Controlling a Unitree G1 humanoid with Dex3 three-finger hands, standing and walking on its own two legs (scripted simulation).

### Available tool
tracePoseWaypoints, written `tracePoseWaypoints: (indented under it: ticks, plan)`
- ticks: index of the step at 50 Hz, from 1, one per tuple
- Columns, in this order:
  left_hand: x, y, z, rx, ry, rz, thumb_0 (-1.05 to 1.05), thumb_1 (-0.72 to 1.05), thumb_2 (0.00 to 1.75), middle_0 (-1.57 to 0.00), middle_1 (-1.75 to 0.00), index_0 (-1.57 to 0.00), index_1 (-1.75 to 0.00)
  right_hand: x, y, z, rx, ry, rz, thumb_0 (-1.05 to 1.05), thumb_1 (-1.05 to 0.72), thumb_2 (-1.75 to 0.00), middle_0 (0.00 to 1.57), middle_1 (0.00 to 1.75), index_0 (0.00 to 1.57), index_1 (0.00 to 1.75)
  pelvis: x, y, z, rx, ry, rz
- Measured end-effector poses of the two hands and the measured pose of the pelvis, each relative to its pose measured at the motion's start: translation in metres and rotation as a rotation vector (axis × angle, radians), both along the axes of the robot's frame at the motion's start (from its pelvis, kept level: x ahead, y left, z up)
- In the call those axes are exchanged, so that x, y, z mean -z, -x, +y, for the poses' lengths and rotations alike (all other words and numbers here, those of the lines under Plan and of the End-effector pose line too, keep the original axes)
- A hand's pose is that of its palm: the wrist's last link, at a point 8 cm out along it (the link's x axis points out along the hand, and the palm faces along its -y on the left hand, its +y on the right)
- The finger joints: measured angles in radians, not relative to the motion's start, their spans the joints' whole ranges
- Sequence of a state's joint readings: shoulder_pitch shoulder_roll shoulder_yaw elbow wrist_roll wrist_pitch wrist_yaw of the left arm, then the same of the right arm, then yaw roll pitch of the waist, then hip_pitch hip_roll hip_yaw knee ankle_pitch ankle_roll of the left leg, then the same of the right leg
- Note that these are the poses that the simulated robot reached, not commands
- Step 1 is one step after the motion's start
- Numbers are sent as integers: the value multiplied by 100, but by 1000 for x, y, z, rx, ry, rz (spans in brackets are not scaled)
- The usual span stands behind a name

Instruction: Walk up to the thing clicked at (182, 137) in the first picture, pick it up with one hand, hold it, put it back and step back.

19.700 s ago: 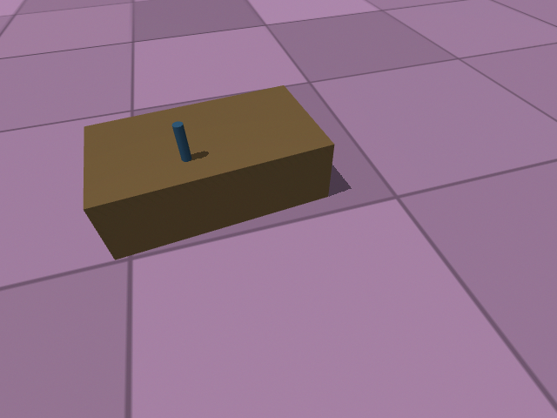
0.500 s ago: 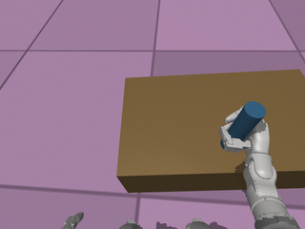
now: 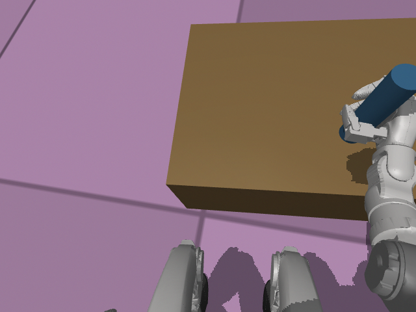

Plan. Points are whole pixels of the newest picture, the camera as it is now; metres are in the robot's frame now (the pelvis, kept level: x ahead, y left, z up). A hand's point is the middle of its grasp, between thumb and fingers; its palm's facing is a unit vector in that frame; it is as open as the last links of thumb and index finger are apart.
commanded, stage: crouch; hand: right
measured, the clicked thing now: (373, 110) +0.48 -0.23 +0.03
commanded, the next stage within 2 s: lower in 0.56 s
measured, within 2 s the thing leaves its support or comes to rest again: rests again in 1.74 s
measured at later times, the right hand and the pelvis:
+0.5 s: hand (347, 116) +0.52 -0.23 -0.06, palm faces +0.24 +0.97 -0.01, open 5.9 cm; pelvis -0.01 +0.00 -0.07, yaw +1 degrees
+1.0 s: hand (335, 126) +0.54 -0.22 -0.12, palm faces +0.23 +0.97 -0.01, open 5.9 cm; pelvis -0.02 +0.00 -0.12, yaw +1 degrees
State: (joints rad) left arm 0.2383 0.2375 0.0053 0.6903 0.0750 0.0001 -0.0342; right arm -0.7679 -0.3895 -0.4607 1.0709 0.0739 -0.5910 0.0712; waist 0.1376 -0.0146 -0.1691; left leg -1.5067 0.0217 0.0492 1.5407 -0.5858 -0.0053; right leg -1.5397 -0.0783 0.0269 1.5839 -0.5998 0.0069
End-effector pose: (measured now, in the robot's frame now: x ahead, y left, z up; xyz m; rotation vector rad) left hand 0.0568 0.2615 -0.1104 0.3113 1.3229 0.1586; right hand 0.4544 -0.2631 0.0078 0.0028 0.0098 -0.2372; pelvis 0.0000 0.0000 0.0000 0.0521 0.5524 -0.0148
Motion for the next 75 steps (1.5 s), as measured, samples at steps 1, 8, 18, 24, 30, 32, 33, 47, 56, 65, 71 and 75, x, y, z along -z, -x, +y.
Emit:
tracePoseWaypoints:
  ticks: [1, 8, 18, 24, 30, 32, 33, 47, 56, 65, 71, 75]
  plan:
    - [3, 2, 0, 0, -2, 3, 0, 90, 91, -21, -31, -21, -30, 3, -2, 0, 1, 1, 0, -1, 1, -127, 97, 120, 103, 120, 4, 1, 0, 0, -1, 5]
    - [23, 8, 4, 8, -20, 13, 0, 90, 91, -20, -30, -21, -30, 23, -15, -5, 4, 10, -5, -1, 1, -127, 97, 120, 103, 120, 26, 8, 1, 0, -7, 35]
    - [46, 11, 9, 17, -38, 30, 0, 90, 91, -20, -30, -21, -30, 50, -27, -8, 2, 11, 7, -1, 1, -127, 97, 120, 103, 120, 52, 12, 1, -2, -15, 67]
    - [58, 12, 10, 17, -44, 43, 0, 90, 91, -20, -30, -20, -30, 61, -34, -9, 3, 13, 6, -1, 1, -127, 97, 120, 103, 120, 64, 13, 0, -4, -18, 76]
    - [68, 15, 8, 15, -41, 55, 0, 90, 91, -20, -30, -21, -30, 70, -39, -10, 0, 13, 10, -1, 1, -127, 96, 121, 102, 120, 74, 14, 0, -4, -20, 83]
    - [71, 16, 7, 15, -40, 59, 0, 90, 91, -20, -30, -21, -30, 73, -40, -10, -1, 11, 12, -1, 1, -127, 96, 121, 102, 120, 77, 15, -1, -4, -20, 84]
    - [73, 17, 7, 14, -40, 60, 0, 90, 91, -20, -30, -21, -30, 74, -40, -10, -2, 11, 11, -1, 1, -127, 96, 121, 102, 120, 79, 15, -1, -4, -21, 85]
    - [105, 34, 11, 16, -47, 106, 0, 90, 91, -21, -30, -21, -30, 115, -47, -8, -10, 13, 20, -1, 0, -127, 96, 121, 102, 121, 114, 21, -1, -7, -21, 105]
    - [130, 44, 14, 11, -51, 140, 0, 89, 91, -21, -30, -21, -30, 139, -51, -8, -5, 18, 13, -1, 0, -126, 96, 122, 102, 121, 140, 26, 1, -10, -20, 104]
    - [147, 50, 15, 6, -51, 154, 0, 89, 91, -21, -30, -21, -30, 152, -55, -8, -5, 20, 15, -1, 0, -126, 96, 122, 101, 121, 156, 28, 2, -13, -21, 102]
    - [154, 53, 16, 9, -56, 161, 0, 89, 91, -21, -30, -21, -30, 159, -57, -10, -5, 20, 13, -1, 0, -126, 96, 122, 101, 121, 165, 29, 1, -15, -24, 98]
    - [158, 54, 16, 11, -62, 166, 0, 89, 91, -21, -30, -20, -30, 164, -58, -11, -6, 20, 13, -1, 0, -126, 96, 122, 101, 121, 170, 30, 1, -16, -28, 95]
